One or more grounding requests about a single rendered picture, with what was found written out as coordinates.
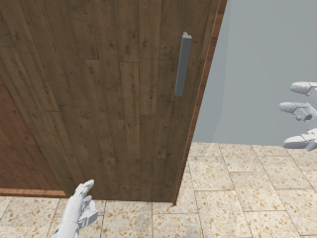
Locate handle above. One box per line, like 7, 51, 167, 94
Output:
174, 32, 192, 96

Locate right robot hand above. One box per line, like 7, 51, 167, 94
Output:
277, 81, 317, 152

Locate left robot forearm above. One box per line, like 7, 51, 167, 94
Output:
52, 221, 79, 238

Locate left robot hand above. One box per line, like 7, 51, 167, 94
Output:
60, 179, 99, 230

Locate wardrobe door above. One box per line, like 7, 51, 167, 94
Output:
0, 0, 219, 202
0, 73, 63, 191

